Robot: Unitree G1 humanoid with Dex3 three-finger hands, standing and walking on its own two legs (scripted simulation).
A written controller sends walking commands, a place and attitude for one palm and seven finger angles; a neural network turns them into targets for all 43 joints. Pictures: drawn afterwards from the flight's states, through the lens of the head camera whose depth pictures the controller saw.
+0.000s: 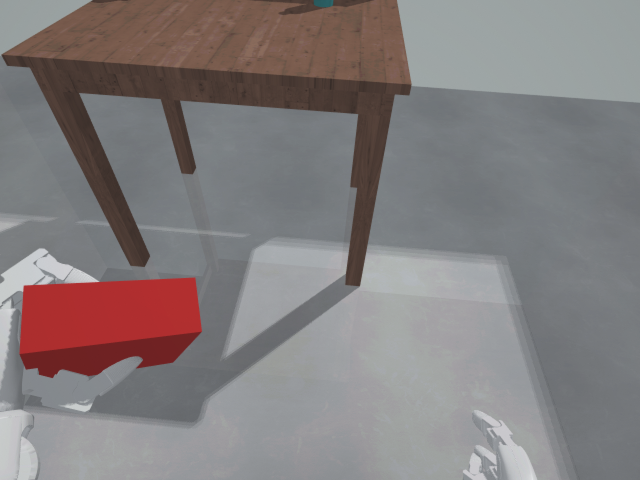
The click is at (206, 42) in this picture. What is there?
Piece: table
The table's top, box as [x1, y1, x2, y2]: [1, 0, 411, 94]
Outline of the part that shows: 1,54 7,65 341,90 409,94 411,84 396,0 333,0 333,5 330,7 315,6 313,4 313,0 92,0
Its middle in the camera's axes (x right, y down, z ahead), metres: -0.26 -0.66 +1.19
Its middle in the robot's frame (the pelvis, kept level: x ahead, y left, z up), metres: +1.33 +0.33 +0.06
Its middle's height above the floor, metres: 0.83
